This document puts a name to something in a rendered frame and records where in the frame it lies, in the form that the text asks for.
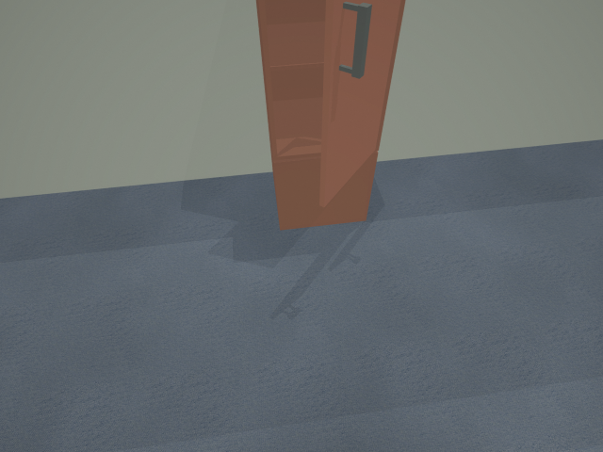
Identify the cupboard door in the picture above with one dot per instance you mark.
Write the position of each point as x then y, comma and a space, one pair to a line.
352, 107

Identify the handle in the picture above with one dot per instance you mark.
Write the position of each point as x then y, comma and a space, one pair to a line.
361, 37

